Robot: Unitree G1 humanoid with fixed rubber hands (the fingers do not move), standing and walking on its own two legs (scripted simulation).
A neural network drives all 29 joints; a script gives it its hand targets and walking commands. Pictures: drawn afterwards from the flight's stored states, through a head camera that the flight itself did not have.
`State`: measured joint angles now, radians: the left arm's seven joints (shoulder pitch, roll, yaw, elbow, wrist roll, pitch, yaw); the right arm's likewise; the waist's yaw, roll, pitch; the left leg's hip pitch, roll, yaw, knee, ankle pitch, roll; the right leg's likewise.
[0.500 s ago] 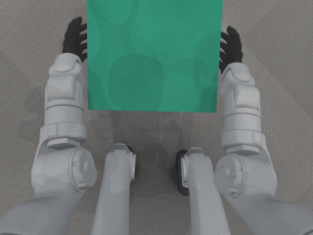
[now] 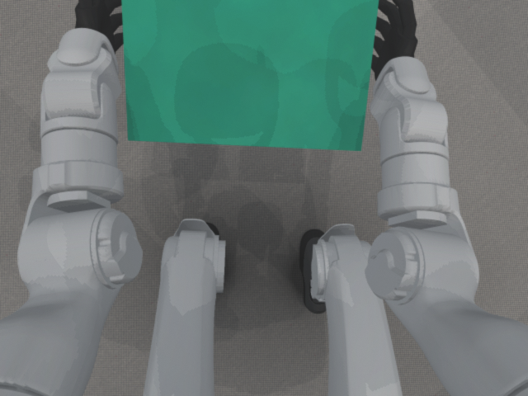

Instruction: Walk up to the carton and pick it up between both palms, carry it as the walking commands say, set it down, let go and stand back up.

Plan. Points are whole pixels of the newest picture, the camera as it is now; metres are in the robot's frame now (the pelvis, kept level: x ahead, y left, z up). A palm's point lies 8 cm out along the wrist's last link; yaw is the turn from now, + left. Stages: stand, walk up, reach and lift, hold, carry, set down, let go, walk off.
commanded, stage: set down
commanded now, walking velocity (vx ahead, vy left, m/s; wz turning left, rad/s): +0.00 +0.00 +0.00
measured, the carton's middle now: (250, 39) +0.57 +0.06 -0.19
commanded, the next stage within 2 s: none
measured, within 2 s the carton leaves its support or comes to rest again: rests again in 2.00 s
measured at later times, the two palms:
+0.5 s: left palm (122, 45) +0.54 +0.25 -0.19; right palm (363, 63) +0.55 -0.11 -0.19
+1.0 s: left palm (129, 46) +0.55 +0.25 -0.23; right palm (354, 64) +0.56 -0.10 -0.23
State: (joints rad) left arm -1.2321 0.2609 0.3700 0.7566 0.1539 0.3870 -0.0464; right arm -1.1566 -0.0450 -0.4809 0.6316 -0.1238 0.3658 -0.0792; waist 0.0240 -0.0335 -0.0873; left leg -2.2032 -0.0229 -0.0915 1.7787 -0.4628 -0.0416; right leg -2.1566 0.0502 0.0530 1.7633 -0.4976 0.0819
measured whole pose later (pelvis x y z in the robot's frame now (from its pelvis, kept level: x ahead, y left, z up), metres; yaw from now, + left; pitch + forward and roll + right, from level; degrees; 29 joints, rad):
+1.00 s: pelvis +0.00 +0.00 -0.08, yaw -1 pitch +44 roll -4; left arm -1.48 0.42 0.22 0.97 0.01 0.29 -0.01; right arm -1.40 -0.17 -0.35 0.85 0.04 0.25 -0.16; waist 0.03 -0.05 0.22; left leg -2.32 -0.03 -0.10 2.10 -0.55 -0.05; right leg -2.26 0.08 0.06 2.08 -0.59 0.11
